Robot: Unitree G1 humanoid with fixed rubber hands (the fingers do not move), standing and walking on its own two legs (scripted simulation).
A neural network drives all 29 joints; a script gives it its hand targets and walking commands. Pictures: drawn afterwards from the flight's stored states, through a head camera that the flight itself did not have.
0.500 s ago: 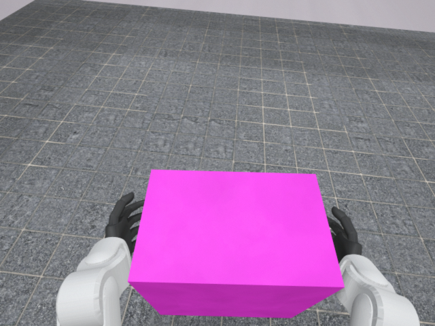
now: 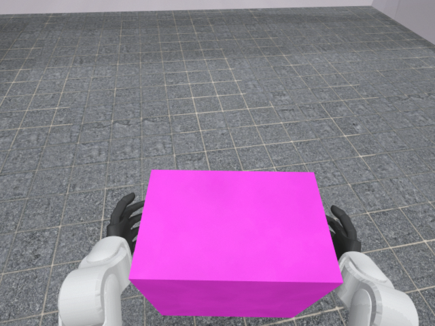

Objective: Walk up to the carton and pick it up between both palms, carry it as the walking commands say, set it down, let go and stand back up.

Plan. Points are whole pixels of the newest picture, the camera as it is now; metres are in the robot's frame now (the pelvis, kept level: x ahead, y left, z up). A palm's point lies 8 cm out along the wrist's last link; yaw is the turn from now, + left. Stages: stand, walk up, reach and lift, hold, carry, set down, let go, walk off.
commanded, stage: carry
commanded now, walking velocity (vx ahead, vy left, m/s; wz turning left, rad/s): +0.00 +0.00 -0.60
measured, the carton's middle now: (229, 251) +0.25 +0.00 +0.02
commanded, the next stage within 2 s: none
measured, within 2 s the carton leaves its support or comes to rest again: neither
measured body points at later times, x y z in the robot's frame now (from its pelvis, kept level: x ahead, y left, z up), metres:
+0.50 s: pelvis -0.05 -0.02 +0.00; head -0.04 +0.00 +0.45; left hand +0.24 +0.08 +0.08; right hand +0.13 -0.26 +0.08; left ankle +0.00 +0.10 -0.72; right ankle -0.07 -0.12 -0.72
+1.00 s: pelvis -0.10 -0.01 +0.00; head -0.10 -0.01 +0.45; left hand +0.19 -0.02 +0.07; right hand -0.02 -0.30 +0.07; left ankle -0.01 +0.07 -0.71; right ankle -0.14 -0.10 -0.72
